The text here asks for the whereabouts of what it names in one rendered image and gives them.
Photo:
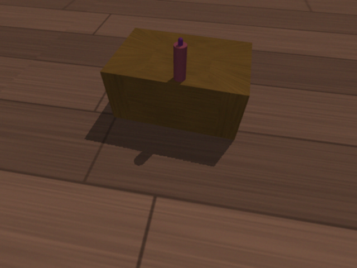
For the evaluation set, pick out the bottle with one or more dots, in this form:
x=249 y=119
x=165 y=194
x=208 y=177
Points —
x=179 y=60

